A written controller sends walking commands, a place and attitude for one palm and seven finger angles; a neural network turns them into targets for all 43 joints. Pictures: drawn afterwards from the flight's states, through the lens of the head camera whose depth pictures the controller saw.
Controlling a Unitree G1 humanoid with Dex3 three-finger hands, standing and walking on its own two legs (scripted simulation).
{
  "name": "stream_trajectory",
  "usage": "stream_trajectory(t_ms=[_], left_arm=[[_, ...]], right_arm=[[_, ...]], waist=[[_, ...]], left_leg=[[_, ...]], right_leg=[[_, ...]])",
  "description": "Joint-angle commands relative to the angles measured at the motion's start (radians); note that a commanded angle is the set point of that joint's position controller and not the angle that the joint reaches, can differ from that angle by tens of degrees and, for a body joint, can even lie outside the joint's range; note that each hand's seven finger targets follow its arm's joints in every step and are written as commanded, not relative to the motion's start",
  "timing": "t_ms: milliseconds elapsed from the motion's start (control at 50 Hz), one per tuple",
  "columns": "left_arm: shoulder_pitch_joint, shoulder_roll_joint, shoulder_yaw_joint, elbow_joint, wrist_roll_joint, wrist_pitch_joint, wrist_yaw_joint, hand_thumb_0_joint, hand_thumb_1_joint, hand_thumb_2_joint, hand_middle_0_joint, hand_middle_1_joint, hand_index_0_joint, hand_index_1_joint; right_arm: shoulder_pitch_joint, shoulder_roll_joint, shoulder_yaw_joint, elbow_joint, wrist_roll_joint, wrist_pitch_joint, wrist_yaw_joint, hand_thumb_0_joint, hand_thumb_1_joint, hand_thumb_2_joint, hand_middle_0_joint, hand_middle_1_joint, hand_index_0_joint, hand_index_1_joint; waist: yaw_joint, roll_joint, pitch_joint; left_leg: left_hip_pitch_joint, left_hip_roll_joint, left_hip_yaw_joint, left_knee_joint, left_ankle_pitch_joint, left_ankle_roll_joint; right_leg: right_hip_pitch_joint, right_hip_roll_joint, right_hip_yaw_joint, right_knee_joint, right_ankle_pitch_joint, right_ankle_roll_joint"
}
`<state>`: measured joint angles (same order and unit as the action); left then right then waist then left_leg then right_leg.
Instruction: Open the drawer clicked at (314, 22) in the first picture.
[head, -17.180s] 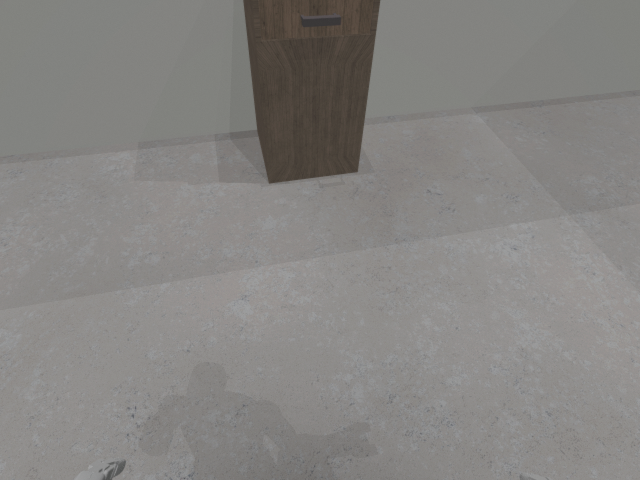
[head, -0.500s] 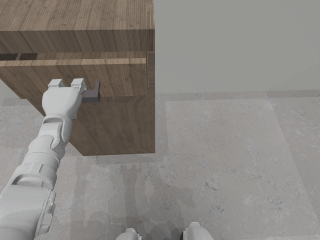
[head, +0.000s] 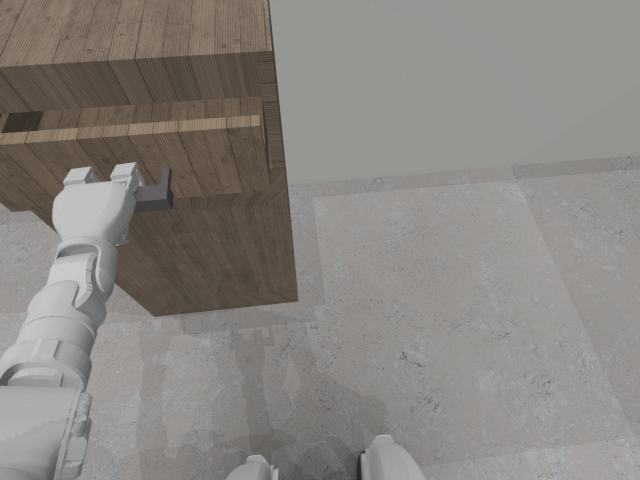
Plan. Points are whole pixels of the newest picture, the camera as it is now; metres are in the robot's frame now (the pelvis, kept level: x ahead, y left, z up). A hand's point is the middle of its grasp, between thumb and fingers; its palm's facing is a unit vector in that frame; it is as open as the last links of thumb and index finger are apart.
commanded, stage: pull the drawer open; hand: left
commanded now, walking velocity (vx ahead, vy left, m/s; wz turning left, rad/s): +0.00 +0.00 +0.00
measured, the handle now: (122, 188) +0.50 +0.26 +0.01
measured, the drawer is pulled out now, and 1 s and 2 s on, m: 0.05 0.19 0.30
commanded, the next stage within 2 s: open the thumb to release the handle in 1.58 s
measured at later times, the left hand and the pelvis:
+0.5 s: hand (107, 306) +0.33 +0.26 -0.01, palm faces +0.00 -0.04 -1.00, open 6.0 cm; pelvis +0.03 +0.00 +0.01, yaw +3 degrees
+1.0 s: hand (103, 333) +0.30 +0.25 -0.01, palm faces -0.04 -0.04 -1.00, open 6.1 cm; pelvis +0.02 -0.02 +0.01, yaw +0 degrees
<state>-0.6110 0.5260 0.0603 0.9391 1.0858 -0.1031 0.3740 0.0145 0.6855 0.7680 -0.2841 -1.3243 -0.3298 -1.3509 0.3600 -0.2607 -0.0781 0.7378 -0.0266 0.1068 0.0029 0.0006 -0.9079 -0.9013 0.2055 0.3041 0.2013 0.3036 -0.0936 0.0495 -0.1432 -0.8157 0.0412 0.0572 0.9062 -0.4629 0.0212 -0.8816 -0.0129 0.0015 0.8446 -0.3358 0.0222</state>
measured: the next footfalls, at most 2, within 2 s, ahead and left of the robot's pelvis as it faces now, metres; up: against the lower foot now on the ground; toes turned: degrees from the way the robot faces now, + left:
none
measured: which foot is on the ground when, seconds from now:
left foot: down 0.00-1.00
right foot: down 0.00-1.00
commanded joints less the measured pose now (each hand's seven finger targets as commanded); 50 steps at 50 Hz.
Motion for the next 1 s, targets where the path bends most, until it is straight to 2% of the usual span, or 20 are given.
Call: stream_trajectory(t_ms=[0, 20, 60, 140, 160, 220, 260, 360, 380, 400, 440, 500, 560, 680, 700, 720, 760, 860, 920, 980], left_arm=[[-0.043, 0.115, 0.008, -0.241, -0.024, -0.033, 0.026, 0.0, 0.9, 0.9, -0.4, -1.35, -0.4, -1.35], [-0.006, 0.128, 0.024, -0.29, -0.024, -0.031, 0.034, 0.0, 0.9, 0.9, -0.4, -1.35, -0.4, -1.35], [0.083, 0.078, -0.001, -0.363, -0.03, -0.013, 0.043, 0.0, 0.9, 0.9, -0.4, -1.35, -0.4, -1.35], [0.234, 0.076, 0.024, -0.475, -0.039, 0.029, 0.062, 0.0, 0.9, 0.9, -0.4, -1.35, -0.4, -1.35], [0.242, 0.055, 0.008, -0.507, -0.036, 0.041, 0.068, 0.0, 0.9, 0.9, -0.4, -1.35, -0.4, -1.35], [0.318, 0.039, 0.004, -0.612, -0.032, 0.075, 0.082, 0.0, 0.9, 0.9, -0.4, -1.35, -0.4, -1.35], [0.418, 0.0, -0.015, -0.65, -0.037, 0.105, 0.085, 0.0, 0.9, 0.9, -0.4, -1.35, -0.4, -1.35], [0.518, -0.038, -0.048, -0.77, -0.026, 0.146, 0.083, 0.0, 0.9, 0.9, -0.4, -1.35, -0.4, -1.35], [0.316, -0.033, -0.077, -0.769, -0.016, 0.147, 0.086, 0.0, 0.9, 0.9, -0.4, -1.35, -0.4, -1.35], [0.163, -0.007, -0.072, -0.725, 0.002, 0.145, 0.089, 0.0, 0.9, 0.9, -0.4, -1.35, -0.4, -1.35], [0.218, -0.007, -0.065, -0.662, 0.027, 0.148, 0.087, 0.0, 0.9, 0.9, -0.4, -1.35, -0.4, -1.35], [0.17, -0.017, -0.09, -0.673, 0.035, 0.145, 0.068, 0.0, 0.9, 0.9, -0.4, -1.35, -0.4, -1.35], [0.149, -0.044, -0.114, -0.633, 0.025, 0.134, 0.045, 0.0, 0.9, 0.9, -0.4, -1.35, -0.4, -1.35], [0.11, 0.008, -0.061, -0.573, 0.012, 0.068, 0.026, 0.0, 0.9, 0.9, -0.4, -1.35, -0.4, -1.35], [0.167, 0.039, -0.022, -0.574, 0.011, 0.055, 0.026, 0.0, 0.9, 0.9, -0.4, -1.35, -0.4, -1.35], [0.238, 0.017, -0.029, -0.59, 0.003, 0.047, 0.026, 0.0, 0.9, 0.9, -0.4, -1.35, -0.4, -1.35], [0.346, 0.032, 0.006, -0.606, -0.013, 0.033, 0.032, 0.0, 0.9, 0.9, -0.4, -1.35, -0.4, -1.35], [0.637, 0.048, 0.067, -0.738, -0.043, 0.024, 0.06, 0.0, 0.9, 0.9, -0.4, -1.35, -0.4, -1.35], [0.768, 0.063, 0.106, -0.839, -0.052, 0.034, 0.089, 0.0, 0.9, 0.9, -0.4, -1.35, -0.4, -1.35], [0.886, 0.028, 0.096, -0.927, -0.056, 0.051, 0.12, 0.0, 0.9, 0.9, -0.4, -1.35, -0.4, -1.35]], right_arm=[[0.037, -0.156, -0.054, -0.103, 0.003, -0.022, -0.003, 0.0, -0.9, -0.9, 0.2, 0.3, 0.2, 0.3], [0.034, -0.153, -0.055, -0.111, 0.004, -0.022, -0.002, 0.0, -0.9, -0.9, 0.2, 0.3, 0.2, 0.3], [0.014, -0.149, -0.057, -0.128, 0.007, -0.023, 0.003, 0.0, -0.9, -0.9, 0.2, 0.3, 0.2, 0.3], [-0.032, -0.147, -0.052, -0.153, 0.01, -0.027, 0.004, 0.0, -0.9, -0.9, 0.2, 0.3, 0.2, 0.3], [-0.044, -0.145, -0.051, -0.157, 0.011, -0.029, 0.004, 0.0, -0.9, -0.9, 0.2, 0.3, 0.2, 0.3], [-0.075, -0.137, -0.048, -0.177, 0.01, -0.037, 0.005, 0.0, -0.9, -0.9, 0.2, 0.3, 0.2, 0.3], [-0.102, -0.131, -0.042, -0.193, 0.01, -0.044, 0.008, 0.0, -0.9, -0.9, 0.2, 0.3, 0.2, 0.3], [-0.161, -0.118, -0.026, -0.225, 0.003, -0.055, 0.005, 0.0, -0.9, -0.9, 0.2, 0.3, 0.2, 0.3], [-0.154, -0.124, -0.022, -0.201, 0.002, -0.051, -0.004, 0.0, -0.9, -0.9, 0.2, 0.3, 0.2, 0.3], [-0.143, -0.125, -0.02, -0.18, -0.002, -0.05, -0.019, 0.0, -0.9, -0.9, 0.2, 0.3, 0.2, 0.3], [-0.143, -0.115, -0.022, -0.181, -0.008, -0.052, -0.028, 0.0, -0.9, -0.9, 0.2, 0.3, 0.2, 0.3], [-0.153, -0.112, -0.02, -0.183, -0.008, -0.047, -0.033, 0.0, -0.9, -0.9, 0.2, 0.3, 0.2, 0.3], [-0.159, -0.105, -0.014, -0.183, -0.01, -0.046, -0.037, 0.0, -0.9, -0.9, 0.2, 0.3, 0.2, 0.3], [-0.148, -0.102, -0.015, -0.177, -0.013, -0.054, -0.052, 0.0, -0.9, -0.9, 0.2, 0.3, 0.2, 0.3], [-0.147, -0.106, -0.018, -0.182, -0.016, -0.055, -0.052, 0.0, -0.9, -0.9, 0.2, 0.3, 0.2, 0.3], [-0.152, -0.1, -0.018, -0.196, -0.014, -0.058, -0.049, 0.0, -0.9, -0.9, 0.2, 0.3, 0.2, 0.3], [-0.163, -0.099, -0.018, -0.204, -0.012, -0.062, -0.045, 0.0, -0.9, -0.9, 0.2, 0.3, 0.2, 0.3], [-0.193, -0.1, -0.023, -0.236, -0.006, -0.078, -0.029, 0.0, -0.9, -0.9, 0.2, 0.3, 0.2, 0.3], [-0.213, -0.104, -0.026, -0.247, -0.005, -0.087, -0.019, 0.0, -0.9, -0.9, 0.2, 0.3, 0.2, 0.3], [-0.227, -0.105, -0.031, -0.251, -0.006, -0.099, -0.009, 0.0, -0.9, -0.9, 0.2, 0.3, 0.2, 0.3]], waist=[[0.068, -0.004, -0.41], [0.08, 0.006, -0.431], [0.082, -0.002, -0.41], [0.096, 0.003, -0.374], [0.087, 0.0, -0.356], [0.095, 0.034, -0.363], [0.101, 0.022, -0.333], [0.106, 0.032, -0.303], [0.055, 0.018, -0.271], [0.026, 0.002, -0.224], [0.066, 0.034, -0.256], [0.076, 0.058, -0.314], [0.072, 0.008, -0.292], [0.074, -0.05, -0.292], [0.097, -0.047, -0.315], [0.109, -0.039, -0.333], [0.126, -0.06, -0.316], [0.16, -0.035, -0.315], [0.166, -0.03, -0.304], [0.156, -0.005, -0.277]], left_leg=[[0.255, -0.032, -0.03, -0.127, 0.527, 0.008], [0.277, -0.028, -0.03, -0.13, 0.569, 0.007], [0.307, -0.022, -0.034, -0.137, 0.625, 0.005], [0.331, -0.018, -0.037, -0.153, 0.662, 0.001], [0.347, -0.015, -0.039, -0.154, 0.676, -0.001], [0.401, -0.008, -0.048, -0.154, 0.75, -0.009], [0.413, -0.007, -0.05, -0.158, 0.764, -0.012], [0.449, -0.004, -0.06, -0.161, 0.796, -0.02], [0.448, -0.005, -0.066, -0.156, 0.736, -0.021], [0.426, -0.007, -0.071, -0.152, 0.668, -0.02], [0.441, -0.022, -0.059, -0.156, 0.65, -0.023], [0.464, -0.028, -0.059, -0.151, 0.676, -0.028], [0.434, -0.037, -0.052, -0.147, 0.63, -0.019], [0.359, -0.057, -0.037, -0.143, 0.501, -0.003], [0.349, -0.058, -0.037, -0.145, 0.508, -0.004], [0.347, -0.061, -0.027, -0.146, 0.502, -0.001], [0.315, -0.063, -0.021, -0.153, 0.489, 0.0], [0.294, -0.058, -0.008, -0.172, 0.489, -0.002], [0.295, -0.051, -0.008, -0.179, 0.497, -0.007], [0.314, -0.044, -0.008, -0.171, 0.517, -0.01]], right_leg=[[0.351, 0.054, -0.048, -0.071, 0.336, -0.062], [0.365, 0.052, -0.047, -0.068, 0.36, -0.06], [0.374, 0.054, -0.053, -0.076, 0.38, -0.059], [0.4, 0.052, -0.057, -0.084, 0.399, -0.057], [0.391, 0.052, -0.06, -0.088, 0.402, -0.056], [0.396, 0.048, -0.066, -0.083, 0.419, -0.055], [0.401, 0.048, -0.074, -0.088, 0.424, -0.054], [0.404, 0.045, -0.078, -0.088, 0.426, -0.053], [0.362, 0.043, -0.08, -0.093, 0.4, -0.05], [0.319, 0.043, -0.083, -0.094, 0.347, -0.05], [0.331, 0.046, -0.081, -0.093, 0.329, -0.059], [0.354, 0.044, -0.076, -0.088, 0.347, -0.064], [0.36, 0.042, -0.075, -0.093, 0.351, -0.061], [0.396, 0.039, -0.06, -0.096, 0.354, -0.059], [0.421, 0.041, -0.056, -0.092, 0.355, -0.061], [0.441, 0.039, -0.05, -0.095, 0.369, -0.06], [0.475, 0.039, -0.045, -0.095, 0.395, -0.06], [0.526, 0.036, -0.03, -0.098, 0.43, -0.06], [0.525, 0.035, -0.029, -0.092, 0.423, -0.06], [0.486, 0.038, -0.035, -0.086, 0.413, -0.062]])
